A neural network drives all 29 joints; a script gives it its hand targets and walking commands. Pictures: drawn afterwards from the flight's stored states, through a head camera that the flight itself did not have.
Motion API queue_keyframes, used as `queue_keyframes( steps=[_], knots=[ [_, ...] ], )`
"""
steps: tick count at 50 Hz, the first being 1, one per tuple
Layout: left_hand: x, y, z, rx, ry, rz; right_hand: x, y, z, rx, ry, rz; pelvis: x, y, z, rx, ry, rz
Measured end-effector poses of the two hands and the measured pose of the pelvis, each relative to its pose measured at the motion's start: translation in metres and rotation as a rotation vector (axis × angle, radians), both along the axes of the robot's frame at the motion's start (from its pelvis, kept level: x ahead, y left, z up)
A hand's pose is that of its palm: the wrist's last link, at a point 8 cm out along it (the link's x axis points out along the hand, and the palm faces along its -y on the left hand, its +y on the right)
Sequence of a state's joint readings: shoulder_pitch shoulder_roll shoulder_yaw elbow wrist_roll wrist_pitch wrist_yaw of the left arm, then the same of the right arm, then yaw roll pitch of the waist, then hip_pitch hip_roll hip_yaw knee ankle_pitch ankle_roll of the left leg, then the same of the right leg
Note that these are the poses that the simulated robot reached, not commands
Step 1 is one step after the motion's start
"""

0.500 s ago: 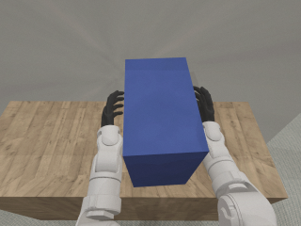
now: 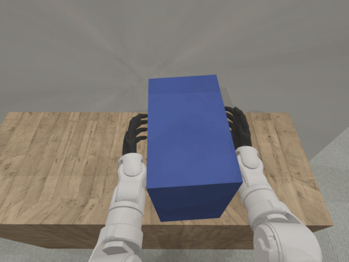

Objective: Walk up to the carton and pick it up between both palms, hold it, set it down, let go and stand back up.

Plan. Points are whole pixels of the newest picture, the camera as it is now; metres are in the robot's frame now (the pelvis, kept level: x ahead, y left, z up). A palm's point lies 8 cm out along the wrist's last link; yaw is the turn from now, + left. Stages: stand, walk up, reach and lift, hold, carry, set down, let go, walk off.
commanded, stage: set down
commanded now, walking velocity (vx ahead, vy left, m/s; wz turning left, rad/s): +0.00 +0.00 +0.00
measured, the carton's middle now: (186, 153) +0.38 -0.02 -0.03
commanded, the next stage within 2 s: none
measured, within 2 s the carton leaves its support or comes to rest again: rests again in 0.04 s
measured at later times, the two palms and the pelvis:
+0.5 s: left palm (132, 145) +0.37 +0.11 +0.03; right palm (238, 139) +0.39 -0.15 +0.02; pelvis +0.01 +0.00 +0.00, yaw +0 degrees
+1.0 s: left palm (132, 145) +0.38 +0.11 +0.03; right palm (239, 139) +0.39 -0.15 +0.02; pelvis +0.01 +0.00 +0.00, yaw +0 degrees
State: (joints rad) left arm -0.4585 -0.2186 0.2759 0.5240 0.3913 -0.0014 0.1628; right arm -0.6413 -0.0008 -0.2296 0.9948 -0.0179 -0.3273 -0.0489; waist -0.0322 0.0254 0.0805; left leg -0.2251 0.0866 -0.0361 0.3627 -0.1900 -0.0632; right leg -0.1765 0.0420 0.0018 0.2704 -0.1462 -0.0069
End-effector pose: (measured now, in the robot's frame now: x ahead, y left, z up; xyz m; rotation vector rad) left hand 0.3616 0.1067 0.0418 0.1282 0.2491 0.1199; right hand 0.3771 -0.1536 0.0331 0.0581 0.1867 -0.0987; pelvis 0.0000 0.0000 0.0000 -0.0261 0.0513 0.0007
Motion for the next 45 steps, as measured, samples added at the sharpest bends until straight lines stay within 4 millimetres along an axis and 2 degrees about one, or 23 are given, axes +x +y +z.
queue_keyframes(
  steps=[13,45],
  knots=[
    [0.013,0.000,-0.006,-0.011,-0.047,0.006,0.011,0.001,-0.007,-0.013,-0.016,0.004,0.012,0.000,0.000,0.000,0.039,0.000],
    [0.014,0.002,-0.011,-0.035,-0.082,-0.007,0.011,0.000,-0.010,-0.031,-0.054,0.021,0.013,-0.001,-0.001,0.001,0.058,-0.001]
  ],
)
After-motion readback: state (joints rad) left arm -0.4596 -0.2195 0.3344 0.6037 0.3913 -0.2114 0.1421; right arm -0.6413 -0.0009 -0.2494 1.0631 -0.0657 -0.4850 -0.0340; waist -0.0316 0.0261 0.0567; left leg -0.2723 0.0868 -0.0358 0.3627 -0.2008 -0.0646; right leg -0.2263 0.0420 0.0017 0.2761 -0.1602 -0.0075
